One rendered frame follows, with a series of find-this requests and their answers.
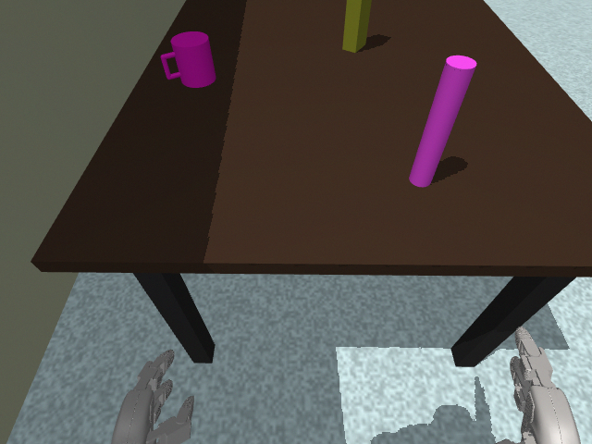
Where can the left robot hand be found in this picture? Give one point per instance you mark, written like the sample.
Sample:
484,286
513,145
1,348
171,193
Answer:
142,406

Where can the table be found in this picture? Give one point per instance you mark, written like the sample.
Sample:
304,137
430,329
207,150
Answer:
296,161

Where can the right robot hand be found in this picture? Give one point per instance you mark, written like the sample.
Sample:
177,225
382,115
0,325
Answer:
548,418

